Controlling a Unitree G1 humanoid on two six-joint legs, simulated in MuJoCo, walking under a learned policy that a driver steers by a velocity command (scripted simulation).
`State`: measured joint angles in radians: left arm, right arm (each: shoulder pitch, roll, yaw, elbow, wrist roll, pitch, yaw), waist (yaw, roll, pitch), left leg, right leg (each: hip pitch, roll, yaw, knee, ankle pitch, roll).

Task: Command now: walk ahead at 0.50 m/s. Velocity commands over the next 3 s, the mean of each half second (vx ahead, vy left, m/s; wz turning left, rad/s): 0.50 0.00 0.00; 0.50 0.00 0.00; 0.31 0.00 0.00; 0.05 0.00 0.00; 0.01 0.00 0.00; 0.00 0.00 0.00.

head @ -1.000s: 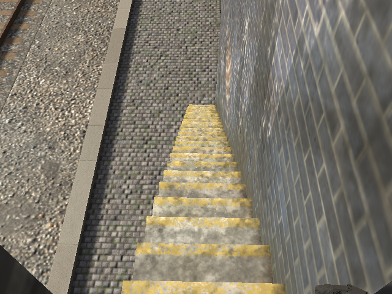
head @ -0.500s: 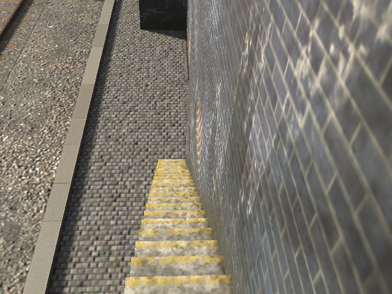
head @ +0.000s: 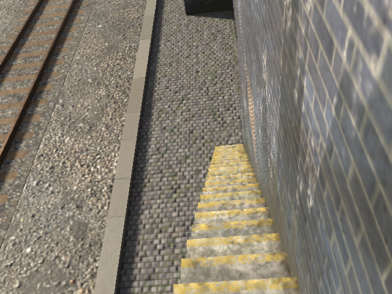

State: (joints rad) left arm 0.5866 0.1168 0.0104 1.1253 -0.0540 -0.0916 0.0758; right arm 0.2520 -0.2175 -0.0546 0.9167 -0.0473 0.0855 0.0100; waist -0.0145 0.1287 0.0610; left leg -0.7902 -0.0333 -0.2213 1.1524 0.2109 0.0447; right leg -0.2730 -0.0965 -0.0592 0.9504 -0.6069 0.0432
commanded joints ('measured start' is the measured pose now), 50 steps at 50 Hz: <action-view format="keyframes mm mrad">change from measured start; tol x64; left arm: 1 -165 208 35 -93 -37 -37 29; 50 -8 300 102 2 45 55 -45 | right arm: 1 -37 -4 -1 -94 -1 -9 41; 50 259 -73 21 149 -46 -156 -3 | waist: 1 -73 -245 123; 50 -11 -216 20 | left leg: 1 196 22 -24 -198 407 -2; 10 830 169 166 -887 -72 11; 13 1160 334 89 -294 1053 7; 15 892 408 -178 -616 -161 124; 19 521 308 -204 -676 -586 177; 33 770 203 0 -788 -231 145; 50 -293 -8 95 571 -870 38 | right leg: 1 -375 -159 158 -289 46 -97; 13 -853 154 42 1391 -294 -128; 27 -681 165 312 59 993 -75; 48 739 -200 279 -291 1734 -194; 50 477 -226 445 -350 1098 -307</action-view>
